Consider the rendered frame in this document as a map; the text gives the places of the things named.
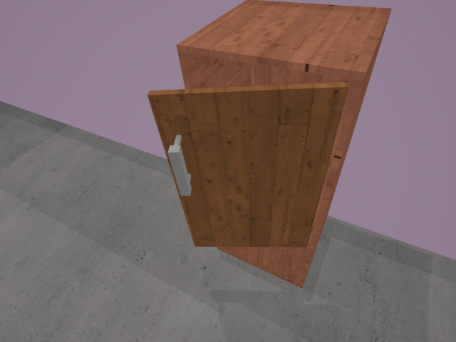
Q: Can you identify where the cupboard door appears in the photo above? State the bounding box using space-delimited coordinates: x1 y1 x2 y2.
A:
147 82 348 247

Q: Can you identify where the handle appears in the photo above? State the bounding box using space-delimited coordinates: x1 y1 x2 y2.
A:
168 135 192 196

